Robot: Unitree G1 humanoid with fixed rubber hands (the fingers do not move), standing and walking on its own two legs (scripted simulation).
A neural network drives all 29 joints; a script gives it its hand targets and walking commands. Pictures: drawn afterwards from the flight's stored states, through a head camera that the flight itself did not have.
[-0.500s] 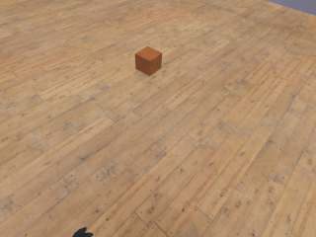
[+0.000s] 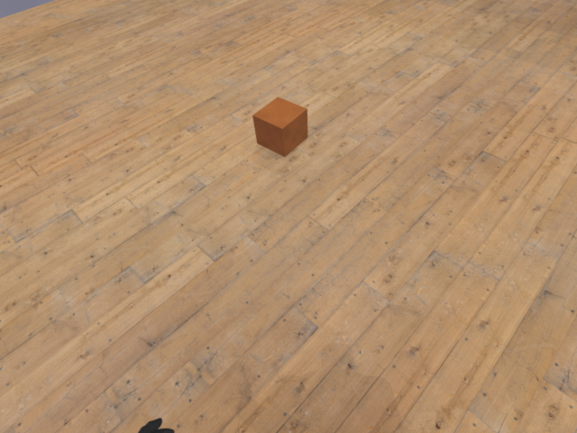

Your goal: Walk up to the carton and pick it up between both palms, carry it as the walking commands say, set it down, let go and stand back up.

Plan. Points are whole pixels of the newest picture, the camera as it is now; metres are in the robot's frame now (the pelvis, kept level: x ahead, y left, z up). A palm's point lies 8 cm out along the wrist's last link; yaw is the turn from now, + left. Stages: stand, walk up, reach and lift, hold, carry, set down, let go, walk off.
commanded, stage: walk up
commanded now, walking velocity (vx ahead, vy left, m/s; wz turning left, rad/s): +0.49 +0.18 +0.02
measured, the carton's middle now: (281, 126) +1.62 +0.11 -0.67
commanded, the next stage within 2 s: none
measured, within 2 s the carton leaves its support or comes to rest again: neither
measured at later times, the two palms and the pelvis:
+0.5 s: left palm (115, 360) +0.27 +0.34 -0.14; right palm (423, 344) +0.28 -0.18 -0.10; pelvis +0.23 +0.09 +0.00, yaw -1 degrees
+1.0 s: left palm (166, 230) +0.53 +0.30 -0.11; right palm (432, 280) +0.39 -0.22 -0.10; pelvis +0.42 +0.05 +0.02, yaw +1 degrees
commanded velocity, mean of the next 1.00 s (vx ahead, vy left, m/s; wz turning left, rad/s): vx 0.50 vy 0.02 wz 0.02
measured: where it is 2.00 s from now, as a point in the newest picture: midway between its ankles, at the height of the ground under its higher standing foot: (285, 255)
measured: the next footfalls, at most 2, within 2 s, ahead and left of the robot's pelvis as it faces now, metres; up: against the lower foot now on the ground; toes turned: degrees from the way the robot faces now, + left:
left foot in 0.40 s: +0.35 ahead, +0.19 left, +0.00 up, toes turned +7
right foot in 1.06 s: +0.58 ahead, -0.09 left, +0.00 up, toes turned -5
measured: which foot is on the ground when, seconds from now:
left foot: up 0.00-0.38, down 0.40-1.00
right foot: down 0.00-0.40, up 0.42-1.00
